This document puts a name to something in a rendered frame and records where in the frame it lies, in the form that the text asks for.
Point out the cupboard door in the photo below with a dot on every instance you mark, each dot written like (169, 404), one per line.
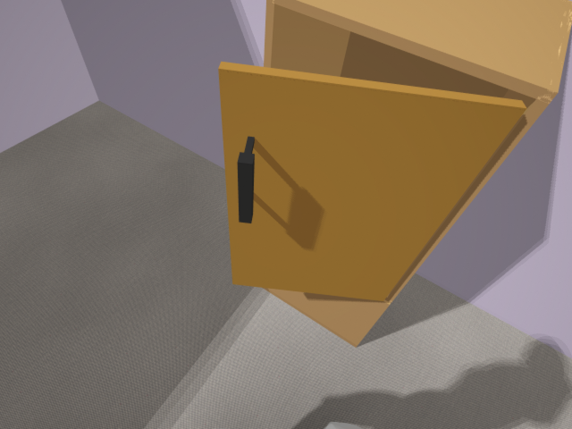
(351, 178)

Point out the handle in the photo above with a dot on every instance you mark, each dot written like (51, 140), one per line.
(246, 164)

